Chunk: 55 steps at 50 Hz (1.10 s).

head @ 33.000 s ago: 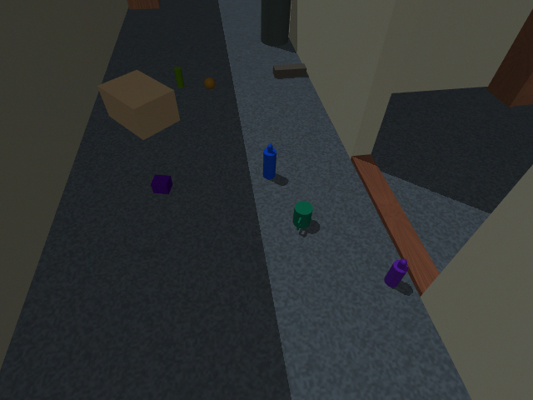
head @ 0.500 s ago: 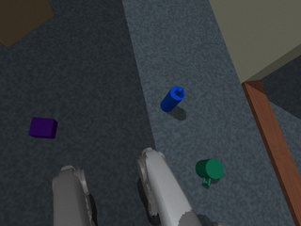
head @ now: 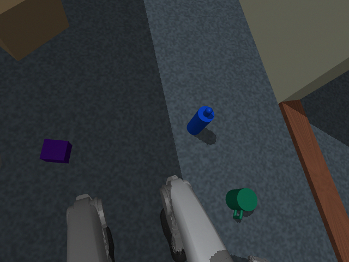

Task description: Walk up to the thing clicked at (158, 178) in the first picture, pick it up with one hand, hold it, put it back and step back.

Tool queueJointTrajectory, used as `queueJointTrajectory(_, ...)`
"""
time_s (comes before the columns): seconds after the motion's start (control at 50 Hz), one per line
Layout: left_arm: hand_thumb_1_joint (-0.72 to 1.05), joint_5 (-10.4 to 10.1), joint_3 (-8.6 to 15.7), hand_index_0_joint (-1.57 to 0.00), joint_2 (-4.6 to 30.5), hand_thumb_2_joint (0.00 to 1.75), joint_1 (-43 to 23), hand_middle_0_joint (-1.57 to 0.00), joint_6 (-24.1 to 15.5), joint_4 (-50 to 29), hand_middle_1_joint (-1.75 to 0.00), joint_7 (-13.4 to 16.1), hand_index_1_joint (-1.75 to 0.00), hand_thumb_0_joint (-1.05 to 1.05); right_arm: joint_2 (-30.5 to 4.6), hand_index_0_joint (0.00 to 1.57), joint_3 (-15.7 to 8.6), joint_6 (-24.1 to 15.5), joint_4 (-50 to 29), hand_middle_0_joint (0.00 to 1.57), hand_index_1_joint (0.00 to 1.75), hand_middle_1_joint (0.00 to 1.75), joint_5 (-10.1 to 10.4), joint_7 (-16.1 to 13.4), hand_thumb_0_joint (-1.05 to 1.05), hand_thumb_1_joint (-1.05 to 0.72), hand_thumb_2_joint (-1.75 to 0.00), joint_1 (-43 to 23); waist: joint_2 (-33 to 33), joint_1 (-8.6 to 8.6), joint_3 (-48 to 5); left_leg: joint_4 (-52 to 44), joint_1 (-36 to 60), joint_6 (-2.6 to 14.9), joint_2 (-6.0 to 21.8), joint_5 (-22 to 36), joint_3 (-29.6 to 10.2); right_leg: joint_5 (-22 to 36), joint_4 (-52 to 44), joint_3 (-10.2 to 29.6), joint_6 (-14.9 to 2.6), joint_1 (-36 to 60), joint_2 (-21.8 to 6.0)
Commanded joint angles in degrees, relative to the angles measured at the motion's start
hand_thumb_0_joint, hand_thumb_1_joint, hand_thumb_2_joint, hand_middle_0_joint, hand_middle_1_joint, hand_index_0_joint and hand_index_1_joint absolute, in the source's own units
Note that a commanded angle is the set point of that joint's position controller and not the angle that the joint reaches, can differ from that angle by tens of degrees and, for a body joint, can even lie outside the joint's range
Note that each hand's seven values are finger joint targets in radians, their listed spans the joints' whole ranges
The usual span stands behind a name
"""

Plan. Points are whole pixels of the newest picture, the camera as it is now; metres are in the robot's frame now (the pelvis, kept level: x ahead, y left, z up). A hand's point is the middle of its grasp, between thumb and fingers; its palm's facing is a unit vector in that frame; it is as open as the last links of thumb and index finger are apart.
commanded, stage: go down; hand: left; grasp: from above
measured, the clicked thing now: (56, 151) +0.50 +0.28 -0.47
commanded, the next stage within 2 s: approach in 0.64 s
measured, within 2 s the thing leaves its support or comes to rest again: neither
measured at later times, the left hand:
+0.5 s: hand out of the picture +0.47 +0.34 -0.03, palm faces -0.04 -0.43 -0.90, open 14.1 cm
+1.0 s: hand out of the picture +0.47 +0.32 -0.06, palm faces -0.09 -0.41 -0.91, open 14.3 cm
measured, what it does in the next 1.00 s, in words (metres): stands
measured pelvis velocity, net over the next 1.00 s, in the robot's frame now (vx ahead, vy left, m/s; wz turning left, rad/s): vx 0.01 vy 0.00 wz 0.01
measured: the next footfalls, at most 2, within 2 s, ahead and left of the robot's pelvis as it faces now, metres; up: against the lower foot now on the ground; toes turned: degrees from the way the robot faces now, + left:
none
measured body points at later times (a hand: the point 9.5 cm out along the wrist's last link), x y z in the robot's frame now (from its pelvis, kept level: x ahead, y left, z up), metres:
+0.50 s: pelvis +0.01 +0.00 +0.02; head +0.21 +0.03 +0.42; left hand +0.48 +0.36 +0.02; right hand +0.02 -0.26 -0.10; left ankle +0.07 +0.14 -0.47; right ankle +0.08 -0.12 -0.47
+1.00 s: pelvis +0.01 +0.00 +0.02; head +0.22 +0.03 +0.42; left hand +0.47 +0.34 +0.00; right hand +0.03 -0.27 -0.10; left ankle +0.07 +0.14 -0.47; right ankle +0.08 -0.12 -0.47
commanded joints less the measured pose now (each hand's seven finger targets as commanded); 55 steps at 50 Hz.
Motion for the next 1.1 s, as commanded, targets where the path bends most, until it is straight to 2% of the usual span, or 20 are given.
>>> queueJointTrajectory(0.0, -0.58, 2.1, -2.4, -0.05, 13.5, 1.0, -21.1, -0.07, -0.1, -9.5, -1.05, 2.8, -1.07, 0.0, -12.4, 0.2, -3.7, -0.5, -0.3, 0.2, 0.3, 0.3, 0.6, -0.5, 0.0, -0.91, -0.9, 11.3, 14.2, 0.9, -35.5, -12.8, 30.0, 2.38, -1.5, 10.4, 3.4, 11.7, -14.1, -2.9, -1.51, 17.7, 0.3)
queueJointTrajectory(0.16, -0.56, 1.9, -2.5, -0.05, 12.8, 0.99, -20.0, -0.06, 0.0, -8.7, -1.06, 3.0, -1.07, 0.0, -12.3, 0.2, -3.6, -0.3, -0.1, 0.2, 0.3, 0.3, 0.5, -0.7, 0.0, -0.91, -0.9, 11.8, 13.1, 0.99, -35.6, -13.6, 31.2, 2.39, -1.4, 11.7, 3.3, 13.0, -14.9, -2.8, -1.48, 18.6, 0.4)
queueJointTrajectory(0.2, -0.56, 1.5, -2.4, -0.05, 12.6, 0.99, -21.3, -0.06, -0.2, -10.7, -1.06, 3.0, -1.07, 0.0, -12.0, 0.2, -3.6, -0.5, 0.0, 0.2, 0.3, 0.3, 0.3, -0.7, 0.0, -0.91, -0.9, 11.4, 13.4, 0.68, -35.9, -14.3, 31.9, 2.29, -1.4, 11.9, 3.1, 13.1, -15.0, -2.9, -1.58, 19.1, 0.3)
queueJointTrajectory(0.24, -0.57, 1.7, -2.6, -0.05, 12.3, 0.99, -20.4, -0.06, 0.1, -8.5, -1.05, 3.3, -1.07, 0.0, -12.6, 0.2, -3.8, -0.4, 0.2, 0.2, 0.3, 0.3, 0.6, -0.8, 0.0, -0.91, -0.9, 11.8, 13.8, 0.71, -34.5, -14.5, 32.0, 2.17, -1.2, 11.5, 3.0, 12.7, -15.4, -2.9, -1.65, 17.8, 0.4)
queueJointTrajectory(0.3, -0.57, 0.8, -2.5, -0.05, 11.3, 0.99, -21.7, -0.06, -0.2, -9.8, -1.06, 3.2, -1.07, 0.0, -12.3, 0.2, -3.9, -0.4, 0.1, 0.2, 0.3, 0.3, 0.3, -0.9, 0.0, -0.91, -0.9, 12.1, 14.4, 0.36, -34.5, -14.9, 33.8, 1.85, -1.1, 13.1, 2.6, 14.1, -15.1, -3.1, -1.76, 18.0, 0.2)
queueJointTrajectory(0.38, -0.56, 1.0, -2.4, -0.06, 11.9, 0.98, -22.6, -0.06, -0.3, -10.7, -1.06, 3.2, -1.07, 0.0, -12.1, 0.2, -3.4, -0.5, 0.2, 0.2, 0.3, 0.3, 0.2, -0.7, 0.0, -0.91, -0.9, 12.3, 14.5, 1.12, -36.4, -14.7, 33.3, 2.04, -1.3, 14.5, 3.6, 15.9, -15.5, -2.8, -1.68, 21.2, 0.4)
queueJointTrajectory(0.4, -0.57, 1.0, -2.7, -0.05, 11.4, 0.99, -20.6, -0.06, 0.2, -7.9, -1.06, 3.3, -1.07, 0.0, -12.1, 0.2, -3.4, -0.2, 0.0, 0.2, 0.3, 0.3, 0.2, -0.8, 0.0, -0.91, -0.9, 11.9, 13.0, 0.84, -35.6, -14.5, 32.9, 2.25, -1.4, 14.5, 3.7, 15.9, -16.0, -2.7, -1.62, 21.0, 0.4)
queueJointTrajectory(0.52, -0.56, 1.1, -3.1, -0.06, 11.2, 0.98, -21.3, -0.06, 0.1, -9.4, -1.06, 3.2, -1.07, 0.0, -12.0, 0.2, -3.7, -0.4, 0.0, 0.2, 0.3, 0.3, 0.4, -0.8, 0.0, -0.91, -0.9, 11.1, 13.3, 0.91, -35.1, -15.5, 32.4, 2.45, -1.5, 11.1, 3.8, 12.7, -17.8, -2.3, -1.43, 21.0, 0.5)
queueJointTrajectory(0.58, -0.56, 0.7, -2.6, -0.06, 11.2, 0.98, -19.8, -0.07, 0.2, -9.6, -1.06, 3.3, -1.07, 0.0, -11.8, 0.2, -3.7, -0.2, -0.1, 0.2, 0.3, 0.3, 0.4, -0.9, 0.0, -0.91, -0.9, 11.2, 12.7, 1.51, -35.4, -16.1, 34.0, 2.19, -1.4, 13.2, 3.5, 14.5, -17.4, -2.5, -1.58, 21.8, 0.4)
queueJointTrajectory(0.64, -0.56, 0.6, -3.1, -0.06, 10.6, 0.98, -20.9, -0.06, 0.2, -11.7, -1.06, 3.2, -1.07, 0.0, -11.6, 0.2, -3.7, -0.2, -0.3, 0.2, 0.3, 0.3, 0.3, -1.0, 0.0, -0.91, -0.9, 11.2, 13.4, 1.1, -36.0, -16.4, 35.0, 2.29, -1.5, 12.9, 3.8, 14.4, -18.2, -2.4, -1.54, 22.3, 0.5)
queueJointTrajectory(0.68, -0.56, 0.7, -2.8, -0.06, 10.8, 0.98, -20.3, -0.06, 0.3, -10.1, -1.06, 3.6, -1.07, 0.0, -11.8, 0.2, -3.6, -0.2, -0.2, 0.2, 0.3, 0.3, 0.3, -1.1, 0.0, -0.91, -0.9, 11.4, 12.4, 1.08, -35.7, -16.1, 33.0, 2.49, -1.5, 13.4, 4.2, 15.4, -18.2, -2.0, -1.37, 23.5, 0.4)
queueJointTrajectory(0.72, -0.61, 0.0, -2.8, -0.04, 10.2, 1.05, -18.9, -0.07, 0.5, -9.2, -1.07, 3.7, -1.12, 0.0, -11.8, 0.2, -3.8, -0.2, -0.2, 0.2, 0.3, 0.3, 0.2, -1.1, 0.0, -0.92, -0.91, 10.8, 12.0, 1.51, -34.7, -16.7, 33.2, 2.27, -1.5, 13.1, 3.8, 14.8, -18.3, -2.2, -1.52, 23.1, 0.4)
queueJointTrajectory(0.74, -0.61, 0.0, -2.9, -0.04, 9.8, 1.03, -19.0, -0.09, 0.2, -9.6, -0.99, 3.8, -1.04, 0.0, -11.5, 0.2, -3.8, -0.2, -0.2, 0.2, 0.3, 0.3, 0.1, -1.1, 0.0, -0.9, -0.9, 10.8, 12.5, 1.31, -34.6, -16.6, 33.4, 2.31, -1.5, 12.9, 3.8, 14.5, -18.6, -2.1, -1.47, 22.5, 0.4)
queueJointTrajectory(0.78, -0.6, 0.1, -3.6, -0.05, 8.1, 1.0, -18.0, -0.08, 0.1, -8.3, -1.04, 4.0, -1.08, 0.0, -11.5, 0.2, -3.9, -0.3, 0.0, 0.2, 0.3, 0.3, 0.2, -1.1, 0.0, -0.91, -0.9, 10.8, 11.7, 0.62, -33.3, -17.1, 33.6, 2.24, -1.4, 11.5, 3.4, 12.9, -18.7, -2.3, -1.47, 21.3, 0.4)
queueJointTrajectory(0.8, -0.6, 0.0, -3.3, -0.05, 7.6, 1.0, -17.6, -0.08, 0.0, -7.0, -1.05, 4.5, -1.08, 0.0, -11.8, 0.2, -4.0, -0.3, 0.1, 0.2, 0.3, 0.3, 0.0, -1.1, 0.0, -0.91, -0.9, 11.0, 11.3, 1.02, -32.2, -16.6, 32.7, 2.23, -1.3, 11.7, 3.4, 13.3, -18.2, -2.3, -1.48, 21.1, 0.4)
queueJointTrajectory(0.9, -0.61, -1.5, -2.3, -0.05, 4.9, 1.01, -16.6, -0.08, -2.0, -3.2, -1.05, 7.5, -1.09, 0.0, -11.5, 0.2, -3.7, -0.5, 0.5, 0.2, 0.3, 0.3, -1.2, -0.6, 0.0, -0.91, -0.9, 11.6, 9.3, -0.69, -30.5, -12.7, 27.7, 2.54, -1.2, 13.7, 3.7, 16.0, -15.1, -2.2, -1.31, 18.3, 0.6)
queueJointTrajectory(0.92, -0.6, -1.6, -2.8, -0.06, 4.2, 1.0, -17.4, -0.08, -2.5, -3.8, -1.06, 8.1, -1.09, 0.0, -11.3, 0.2, -3.3, -0.6, 0.3, 0.2, 0.3, 0.3, -1.5, -0.3, 0.0, -0.91, -0.9, 11.7, 8.8, -1.13, -30.8, -11.3, 26.0, 2.82, -1.5, 14.3, 4.3, 17.3, -14.7, -1.9, -1.1, 18.8, 0.6)
queueJointTrajectory(0.98, -0.61, -2.3, -2.2, -0.05, 3.1, 1.01, -15.5, -0.08, -3.7, -0.8, -1.06, 9.7, -1.09, 0.0, -11.4, 0.2, -2.8, -0.4, 0.5, 0.2, 0.3, 0.3, -2.7, 0.5, 0.0, -0.91, -0.9, 11.8, 8.4, -1.33, -28.5, -8.0, 21.3, 2.84, -1.4, 13.8, 4.2, 16.9, -11.5, -2.0, -1.1, 15.5, 0.5)
queueJointTrajectory(1.04, -0.61, -2.1, -1.3, -0.05, 3.6, 1.03, -15.7, -0.08, -4.8, 0.0, -1.05, 10.9, -1.09, 0.0, -11.7, 0.2, -2.3, -0.3, -0.5, 0.2, 0.3, 0.3, -3.5, 1.5, 0.0, -0.91, -0.9, 11.9, 9.3, -1.78, -29.5, -4.4, 19.4, 2.68, -1.4, 15.2, 3.6, 17.9, -7.3, -2.3, -1.27, 11.9, 0.5)
queueJointTrajectory(1.08, -0.61, -1.6, -0.7, -0.05, 4.9, 1.02, -17.0, -0.08, -5.6, -0.4, -1.07, 12.3, -1.1, 0.0, -12.1, 0.2, -2.3, -0.1, -0.4, 0.2, 0.3, 0.3, -4.2, 2.1, 0.0, -0.91, -0.9, 11.2, 11.5, -1.31, -30.5, -2.8, 17.3, 2.63, -1.4, 12.9, 3.5, 15.8, -4.9, -2.5, -1.37, 10.0, 0.5)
